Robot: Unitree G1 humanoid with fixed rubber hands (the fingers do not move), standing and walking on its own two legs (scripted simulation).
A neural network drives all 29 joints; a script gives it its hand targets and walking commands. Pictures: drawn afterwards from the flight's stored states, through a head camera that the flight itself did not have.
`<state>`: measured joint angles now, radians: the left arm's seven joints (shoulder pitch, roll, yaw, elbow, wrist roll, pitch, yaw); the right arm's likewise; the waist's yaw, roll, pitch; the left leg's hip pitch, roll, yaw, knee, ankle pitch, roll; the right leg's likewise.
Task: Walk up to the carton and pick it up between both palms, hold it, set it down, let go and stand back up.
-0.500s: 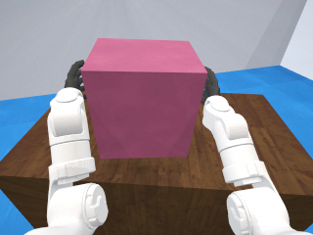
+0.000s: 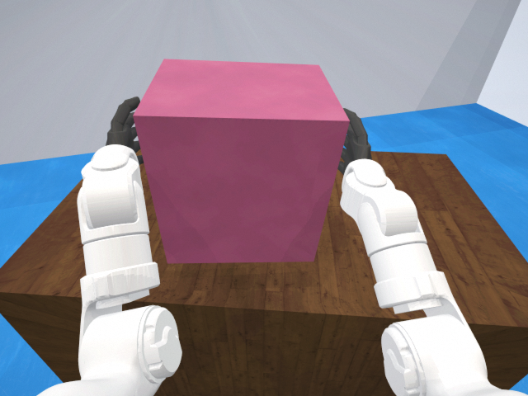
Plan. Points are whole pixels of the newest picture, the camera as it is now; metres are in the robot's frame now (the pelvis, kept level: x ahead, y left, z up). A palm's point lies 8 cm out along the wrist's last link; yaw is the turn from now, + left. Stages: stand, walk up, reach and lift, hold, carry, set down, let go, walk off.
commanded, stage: hold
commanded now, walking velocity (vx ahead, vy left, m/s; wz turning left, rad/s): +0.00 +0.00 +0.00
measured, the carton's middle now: (242, 165) +0.41 +0.01 +0.21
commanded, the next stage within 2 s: set down in 1.06 s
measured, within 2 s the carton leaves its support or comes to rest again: neither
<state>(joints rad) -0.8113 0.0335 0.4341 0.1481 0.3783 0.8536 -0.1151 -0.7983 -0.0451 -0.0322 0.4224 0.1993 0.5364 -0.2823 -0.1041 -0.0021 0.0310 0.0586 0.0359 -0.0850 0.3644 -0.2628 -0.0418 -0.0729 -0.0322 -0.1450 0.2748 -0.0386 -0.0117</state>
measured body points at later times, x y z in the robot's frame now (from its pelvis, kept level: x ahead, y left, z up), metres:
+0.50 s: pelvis +0.00 +0.00 +0.00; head -0.06 +0.01 +0.45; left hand +0.38 +0.17 +0.26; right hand +0.37 -0.15 +0.24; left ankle -0.02 +0.15 -0.74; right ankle +0.09 -0.12 -0.74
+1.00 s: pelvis +0.00 +0.00 +0.00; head -0.06 +0.01 +0.45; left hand +0.38 +0.17 +0.26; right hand +0.37 -0.15 +0.24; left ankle -0.02 +0.15 -0.74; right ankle +0.09 -0.12 -0.74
